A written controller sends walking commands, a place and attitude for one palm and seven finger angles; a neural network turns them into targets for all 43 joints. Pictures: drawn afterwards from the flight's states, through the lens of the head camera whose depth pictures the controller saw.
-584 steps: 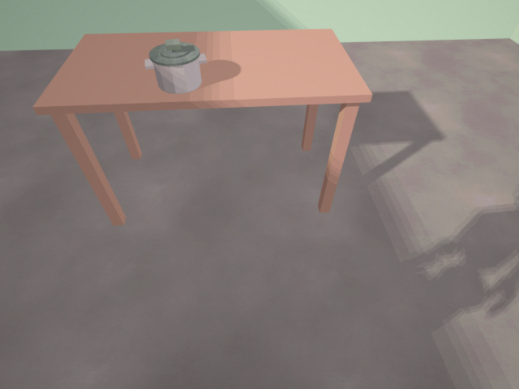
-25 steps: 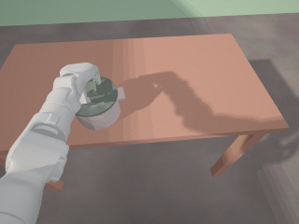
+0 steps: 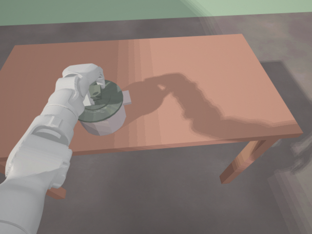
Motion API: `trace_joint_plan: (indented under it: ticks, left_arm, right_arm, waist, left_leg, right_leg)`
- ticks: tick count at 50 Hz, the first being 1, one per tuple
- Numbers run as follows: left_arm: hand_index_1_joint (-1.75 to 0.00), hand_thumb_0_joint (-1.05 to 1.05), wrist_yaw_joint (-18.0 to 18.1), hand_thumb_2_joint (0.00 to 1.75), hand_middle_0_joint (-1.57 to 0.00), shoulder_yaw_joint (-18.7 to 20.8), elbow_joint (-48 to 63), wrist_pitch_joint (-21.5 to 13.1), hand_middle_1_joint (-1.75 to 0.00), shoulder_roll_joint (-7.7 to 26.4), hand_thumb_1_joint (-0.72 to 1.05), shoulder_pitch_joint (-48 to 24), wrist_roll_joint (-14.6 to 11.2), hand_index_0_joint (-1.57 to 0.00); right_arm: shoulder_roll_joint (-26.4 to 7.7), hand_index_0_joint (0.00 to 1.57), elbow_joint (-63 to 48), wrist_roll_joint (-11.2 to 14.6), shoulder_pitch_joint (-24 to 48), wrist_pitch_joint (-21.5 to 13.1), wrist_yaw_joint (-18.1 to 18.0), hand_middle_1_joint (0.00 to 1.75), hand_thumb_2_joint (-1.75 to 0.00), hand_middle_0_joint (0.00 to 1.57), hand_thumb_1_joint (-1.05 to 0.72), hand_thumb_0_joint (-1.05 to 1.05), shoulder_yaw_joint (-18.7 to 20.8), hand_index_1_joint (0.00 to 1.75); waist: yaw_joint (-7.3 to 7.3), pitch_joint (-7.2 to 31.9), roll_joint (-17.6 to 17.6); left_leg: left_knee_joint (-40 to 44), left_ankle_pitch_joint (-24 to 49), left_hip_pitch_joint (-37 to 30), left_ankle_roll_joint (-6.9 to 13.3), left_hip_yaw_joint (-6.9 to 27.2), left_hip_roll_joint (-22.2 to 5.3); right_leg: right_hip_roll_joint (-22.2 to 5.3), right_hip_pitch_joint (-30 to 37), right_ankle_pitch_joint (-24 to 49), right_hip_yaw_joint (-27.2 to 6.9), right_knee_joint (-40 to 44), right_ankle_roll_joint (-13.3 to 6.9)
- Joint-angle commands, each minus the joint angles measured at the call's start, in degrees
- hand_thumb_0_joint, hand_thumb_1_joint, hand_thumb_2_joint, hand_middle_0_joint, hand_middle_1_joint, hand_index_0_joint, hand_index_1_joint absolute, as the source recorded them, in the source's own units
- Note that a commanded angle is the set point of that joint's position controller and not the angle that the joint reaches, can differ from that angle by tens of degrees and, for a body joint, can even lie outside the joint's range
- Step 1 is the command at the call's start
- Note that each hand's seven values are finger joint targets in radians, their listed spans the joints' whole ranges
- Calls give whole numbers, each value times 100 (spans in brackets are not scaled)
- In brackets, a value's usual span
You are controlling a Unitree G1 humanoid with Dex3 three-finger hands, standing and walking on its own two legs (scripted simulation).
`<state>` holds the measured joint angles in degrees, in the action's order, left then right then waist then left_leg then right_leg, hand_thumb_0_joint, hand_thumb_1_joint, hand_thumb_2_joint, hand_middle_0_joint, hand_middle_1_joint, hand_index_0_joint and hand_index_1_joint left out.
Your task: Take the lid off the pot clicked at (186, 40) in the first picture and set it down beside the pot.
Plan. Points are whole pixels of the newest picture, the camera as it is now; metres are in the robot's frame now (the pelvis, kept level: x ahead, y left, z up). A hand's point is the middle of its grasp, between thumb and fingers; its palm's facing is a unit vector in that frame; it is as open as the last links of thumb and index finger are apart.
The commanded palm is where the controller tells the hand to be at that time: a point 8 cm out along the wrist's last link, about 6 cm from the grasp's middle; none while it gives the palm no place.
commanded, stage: close the fingers and squeeze the knob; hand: left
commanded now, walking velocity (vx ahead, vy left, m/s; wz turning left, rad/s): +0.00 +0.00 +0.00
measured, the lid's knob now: (93, 93) +0.51 +0.15 +0.05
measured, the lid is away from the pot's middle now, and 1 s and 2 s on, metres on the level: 0.01 0.01 0.02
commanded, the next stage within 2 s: lift the lid straight up in 0.48 s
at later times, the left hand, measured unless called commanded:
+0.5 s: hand (88, 95) +0.48 +0.15 +0.07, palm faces -0.39 -0.05 -0.92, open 8.7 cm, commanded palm +0.49 +0.15 +0.13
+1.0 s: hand (85, 88) +0.48 +0.15 +0.10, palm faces -0.36 -0.05 -0.93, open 8.6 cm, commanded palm +0.49 +0.16 +0.17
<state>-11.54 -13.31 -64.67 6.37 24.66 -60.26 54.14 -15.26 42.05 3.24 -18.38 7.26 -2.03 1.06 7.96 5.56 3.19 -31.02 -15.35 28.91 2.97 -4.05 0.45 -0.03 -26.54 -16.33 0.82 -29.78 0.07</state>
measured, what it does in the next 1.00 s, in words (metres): stands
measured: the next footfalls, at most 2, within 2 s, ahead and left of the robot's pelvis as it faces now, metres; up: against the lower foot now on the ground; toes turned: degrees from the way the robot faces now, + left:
none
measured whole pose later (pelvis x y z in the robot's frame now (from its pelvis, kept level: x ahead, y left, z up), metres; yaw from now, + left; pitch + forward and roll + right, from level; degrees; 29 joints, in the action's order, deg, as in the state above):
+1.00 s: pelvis +0.00 +0.00 +0.00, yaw +0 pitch +12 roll -1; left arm -12.4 -13.0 -62.4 7.8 24.7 -60.0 53.5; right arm -15.3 41.8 3.4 -17.8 5.7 -2.2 0.8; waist 7.7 5.3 3.6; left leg -29.2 -14.7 26.2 3.0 -3.9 0.7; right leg -0.1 -23.9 -15.8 0.9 -28.1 0.1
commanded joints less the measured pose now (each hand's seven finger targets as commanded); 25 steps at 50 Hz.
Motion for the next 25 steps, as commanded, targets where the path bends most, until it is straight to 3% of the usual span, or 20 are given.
trace_joint_plan:
  ticks: [1,2,3,6,7,9,13,17,18,19,21,22,24,25]
  left_arm:
    - [-100,0,275,94,-71,358,1024,-70,-105,1114,26,-2843,-1,-62]
    - [-100,0,286,95,-72,419,1008,-62,-106,1270,27,-2886,40,-62]
    - [-100,0,273,95,-73,149,1120,-57,-106,952,28,-3066,-2,-62]
    - [-100,0,280,97,-76,67,902,-13,-108,773,31,-2976,-46,-63]
    - [-100,0,307,97,-77,311,911,-8,-108,1143,32,-3078,3,-63]
    - [-101,0,313,98,-79,247,1116,-28,-109,1087,34,-3227,10,-63]
    - [-101,0,300,100,-84,211,997,-31,-111,1041,39,-3124,6,-64]
    - [-102,0,327,102,-90,260,1285,-92,-113,1072,44,-3180,30,-65]
    - [-103,0,341,102,-91,235,1150,-60,-113,1015,45,-3023,7,-66]
    - [-103,0,353,103,-93,251,1307,-76,-114,1057,47,-3135,17,-66]
    - [-103,0,357,103,-96,382,1053,-23,-115,1204,50,-2941,-27,-66]
    - [-103,0,380,104,-97,497,1168,-32,-115,1390,51,-3086,8,-66]
    - [-103,0,379,104,-100,273,1253,-25,-116,1162,54,-3137,54,-67]
    - [-103,0,378,105,-101,236,964,30,-117,1073,55,-2946,54,-66]
  right_arm:
    - [-914,20,-370,-19,-484,-175,-72,30,-90,20,-90,0,301,30]
    - [-935,20,-362,-21,-499,-159,-83,30,-90,20,-90,0,290,30]
    - [-898,20,-369,-11,-462,-162,-77,30,-90,20,-90,0,291,30]
    - [-906,20,-317,3,-471,-184,-69,30,-90,20,-90,0,296,30]
    - [-950,20,-294,2,-507,-183,-84,30,-90,20,-90,0,287,30]
    - [-919,20,-327,-5,-505,-225,-86,30,-90,20,-90,0,283,30]
    - [-920,20,-316,-4,-509,-234,-85,30,-90,20,-90,0,281,30]
    - [-899,20,-368,-14,-479,-266,-89,30,-90,20,-90,0,299,30]
    - [-881,20,-361,-9,-483,-252,-76,30,-90,20,-90,0,301,30]
    - [-893,20,-366,-17,-481,-263,-76,30,-90,20,-90,0,297,30]
    - [-918,20,-351,-2,-465,-232,-79,30,-90,20,-90,0,275,30]
    - [-935,20,-358,-8,-471,-240,-96,30,-90,20,-90,0,276,30]
    - [-892,20,-366,14,-436,-256,-102,30,-90,20,-90,0,273,30]
    - [-894,20,-344,17,-431,-253,-97,30,-90,20,-90,0,273,30]
  waist:
    - [69,2319,-195]
    - [90,2436,-254]
    - [147,2380,-153]
    - [179,2103,-269]
    - [160,2192,-316]
    - [151,2400,-166]
    - [161,2243,-159]
    - [124,2516,-109]
    - [96,2407,-56]
    - [108,2482,-52]
    - [76,2252,-194]
    - [86,2382,-269]
    - [100,2368,-63]
    - [119,2110,-202]
  left_leg:
    - [-57,2562,-2156,147,396,-33]
    - [-58,2469,-2154,147,380,-7]
    - [-36,2396,-2168,139,367,-12]
    - [-30,2260,-2056,149,368,-23]
    - [-13,2149,-2028,148,391,-17]
    - [-6,2182,-2147,145,394,11]
    - [-18,2183,-2108,138,386,-15]
    - [-49,2423,-2280,141,407,1]
    - [-36,2446,-2263,125,406,-17]
    - [-36,2438,-2315,134,401,-3]
    - [1,2273,-2022,141,370,3]
    - [8,2225,-2051,156,367,20]
    - [29,2184,-2126,141,358,22]
    - [21,2089,-2023,145,350,7]
  right_leg:
    - [219,153,2180,92,196,-204]
    - [229,211,2221,64,192,-183]
    - [217,147,2163,83,197,-179]
    - [224,-7,2001,104,232,-188]
    - [232,58,1992,81,215,-180]
    - [227,129,2054,78,195,-187]
    - [219,76,1991,95,210,-188]
    - [228,161,2171,69,201,-187]
    - [218,145,2110,94,199,-195]
    - [232,138,2157,77,211,-187]
    - [213,265,2172,69,232,-203]
    - [219,336,2226,47,230,-184]
    - [216,254,2130,66,245,-193]
    - [220,154,2020,90,259,-194]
